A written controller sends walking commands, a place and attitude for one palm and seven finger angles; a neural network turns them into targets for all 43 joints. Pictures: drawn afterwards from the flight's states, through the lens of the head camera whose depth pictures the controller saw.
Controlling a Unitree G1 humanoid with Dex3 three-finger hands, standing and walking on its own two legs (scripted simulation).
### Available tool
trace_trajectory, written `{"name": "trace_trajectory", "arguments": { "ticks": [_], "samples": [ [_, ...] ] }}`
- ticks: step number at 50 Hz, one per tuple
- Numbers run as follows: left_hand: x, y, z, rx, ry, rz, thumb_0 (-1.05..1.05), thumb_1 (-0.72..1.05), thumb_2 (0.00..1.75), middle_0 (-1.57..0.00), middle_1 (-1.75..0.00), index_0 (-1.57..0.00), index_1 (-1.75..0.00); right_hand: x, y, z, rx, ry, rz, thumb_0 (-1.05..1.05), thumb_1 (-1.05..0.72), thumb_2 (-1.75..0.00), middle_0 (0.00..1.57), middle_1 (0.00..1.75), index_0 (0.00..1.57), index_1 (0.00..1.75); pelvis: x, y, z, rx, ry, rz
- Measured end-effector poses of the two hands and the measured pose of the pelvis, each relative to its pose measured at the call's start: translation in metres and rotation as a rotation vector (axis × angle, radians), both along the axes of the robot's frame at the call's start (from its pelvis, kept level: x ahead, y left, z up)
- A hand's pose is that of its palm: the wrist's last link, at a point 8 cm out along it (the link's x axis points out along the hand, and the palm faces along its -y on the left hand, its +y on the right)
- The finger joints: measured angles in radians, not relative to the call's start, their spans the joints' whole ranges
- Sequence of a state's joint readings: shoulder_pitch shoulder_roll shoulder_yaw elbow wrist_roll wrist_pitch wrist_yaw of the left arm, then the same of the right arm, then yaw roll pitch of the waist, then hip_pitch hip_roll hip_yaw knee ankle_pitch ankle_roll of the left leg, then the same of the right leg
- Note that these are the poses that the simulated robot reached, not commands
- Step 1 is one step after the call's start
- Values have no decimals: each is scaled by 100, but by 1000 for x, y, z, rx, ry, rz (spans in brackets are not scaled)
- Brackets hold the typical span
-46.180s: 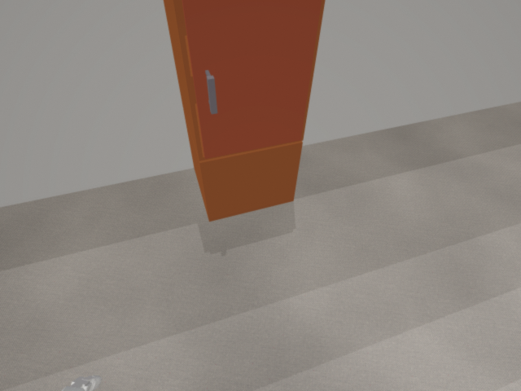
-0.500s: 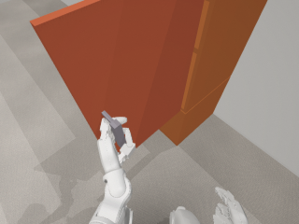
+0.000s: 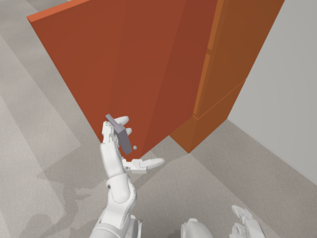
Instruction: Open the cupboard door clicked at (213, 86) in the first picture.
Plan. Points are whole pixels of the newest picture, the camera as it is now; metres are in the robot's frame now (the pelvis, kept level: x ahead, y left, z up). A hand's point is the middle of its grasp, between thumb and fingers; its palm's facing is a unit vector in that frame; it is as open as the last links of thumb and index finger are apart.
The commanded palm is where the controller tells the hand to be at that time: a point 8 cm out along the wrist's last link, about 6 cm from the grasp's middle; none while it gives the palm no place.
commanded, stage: open thumb and fingers to let go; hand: left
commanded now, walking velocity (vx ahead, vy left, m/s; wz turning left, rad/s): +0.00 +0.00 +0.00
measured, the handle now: (119, 135) +0.36 +0.12 +0.04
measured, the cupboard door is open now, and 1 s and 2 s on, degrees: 89 92 92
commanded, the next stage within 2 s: slide the hand sideways off the handle in 0.24 s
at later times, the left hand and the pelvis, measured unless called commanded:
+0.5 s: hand (133, 161) +0.30 +0.08 +0.03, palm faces -0.10 -0.99 -0.11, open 15.8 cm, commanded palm +0.28 +0.11 +0.03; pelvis -0.01 +0.02 -0.01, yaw +0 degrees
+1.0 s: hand (120, 176) +0.26 +0.10 +0.03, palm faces -0.10 -1.00 -0.01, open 16.3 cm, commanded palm +0.24 +0.16 +0.03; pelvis -0.01 +0.03 -0.01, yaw -1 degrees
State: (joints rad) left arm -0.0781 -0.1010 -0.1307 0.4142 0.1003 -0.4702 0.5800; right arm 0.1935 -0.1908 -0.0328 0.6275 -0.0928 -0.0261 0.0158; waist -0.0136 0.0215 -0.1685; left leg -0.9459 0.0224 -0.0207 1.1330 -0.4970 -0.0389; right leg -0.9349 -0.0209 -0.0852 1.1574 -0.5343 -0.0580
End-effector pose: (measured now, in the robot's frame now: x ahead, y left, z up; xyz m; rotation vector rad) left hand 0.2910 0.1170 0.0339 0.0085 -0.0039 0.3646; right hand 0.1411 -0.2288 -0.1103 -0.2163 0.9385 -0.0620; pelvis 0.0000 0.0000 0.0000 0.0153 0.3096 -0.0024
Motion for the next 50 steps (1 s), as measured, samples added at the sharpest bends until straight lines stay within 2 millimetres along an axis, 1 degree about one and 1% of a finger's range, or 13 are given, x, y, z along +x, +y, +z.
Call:
{"name": "trace_trajectory", "arguments": {
  "ticks": [4, 9, 15, 19, 21, 24, 26, 27, 31, 37, 40, 43, 50],
  "samples": [
    [0, -1, 0, -3, 0, -6, -1, -44, 32, -27, -102, -27, -102, 1, 5, 0, 1, -5, 0, 1, -90, -89, 20, 30, 20, 30, 0, 4, 0, -4, 1, -2],
    [0, -2, 0, -2, 1, -25, -1, -48, 30, -26, -82, -25, -82, 4, 13, 2, 6, -18, 6, 1, -90, -89, 20, 30, 20, 30, 0, 8, -1, -7, 0, -4],
    [-3, -1, 0, 0, 4, -44, -1, -49, 30, -34, -66, -32, -69, 10, 22, 5, 14, -39, 18, 1, -90, -89, 20, 30, 20, 30, -2, 12, -1, -14, -4, -3],
    [-4, 0, 0, 14, 0, -63, -1, -50, 30, -37, -59, -34, -62, 13, 27, 5, 16, -50, 31, 1, -90, -89, 20, 30, 20, 30, -4, 15, -2, -16, -5, 0],
    [-6, 5, -1, 49, -16, -172, -1, -50, 30, -35, -55, -30, -57, 12, 27, 5, 15, -52, 32, 1, -90, -89, 20, 30, 20, 30, -5, 16, -4, -15, -5, 3],
    [-10, 12, -1, 108, -30, -403, -1, -50, 30, -29, -47, -23, -48, 9, 26, 4, 12, -61, 16, 1, -90, -89, 20, 30, 20, 30, -8, 18, -6, -20, -13, 9],
    [-11, 14, -2, 92, -19, -510, -1, -50, 30, -26, -42, -20, -43, 7, 25, 4, 12, -68, 1, 1, -90, -89, 20, 30, 20, 30, -10, 21, -7, -26, -22, 10],
    [-11, 14, -2, 70, -9, -536, -2, -50, 30, -24, -41, -19, -41, 5, 25, 5, 12, -70, -6, 1, -90, -89, 20, 30, 20, 30, -11, 23, -7, -27, -25, 10],
    [-9, 12, -1, -25, -1, -521, -2, -50, 30, -20, -35, -17, -36, 0, 25, 7, 9, -74, -23, 1, -90, -89, 20, 30, 20, 30, -12, 28, -6, -24, -23, 1],
    [-21, 9, 0, -25, -19, -487, -1, -50, 30, -16, -32, -16, -32, -2, 27, 11, 17, -85, -25, 1, -90, -89, 20, 30, 20, 30, -11, 31, -9, -17, -15, -15],
    [-28, 15, -3, -3, -13, -485, -1, -50, 30, -15, -31, -16, -31, 0, 29, 10, 19, -89, -21, 1, -90, -89, 20, 30, 20, 30, -10, 31, -11, -17, -17, -17],
    [-35, 24, -5, 8, -1, -474, -1, -50, 30, -15, -31, -15, -31, 4, 31, 10, 22, -97, -18, 1, -90, -89, 20, 30, 20, 30, -10, 31, -12, -19, -17, -16],
    [-49, 38, -2, 6, 2, -462, -1, -50, 30, -16, -31, -16, -31, 19, 34, 12, 26, -133, -1, 2, -90, -89, 20, 30, 20, 30, -7, 29, -13, -24, -14, -9]
  ]
}}
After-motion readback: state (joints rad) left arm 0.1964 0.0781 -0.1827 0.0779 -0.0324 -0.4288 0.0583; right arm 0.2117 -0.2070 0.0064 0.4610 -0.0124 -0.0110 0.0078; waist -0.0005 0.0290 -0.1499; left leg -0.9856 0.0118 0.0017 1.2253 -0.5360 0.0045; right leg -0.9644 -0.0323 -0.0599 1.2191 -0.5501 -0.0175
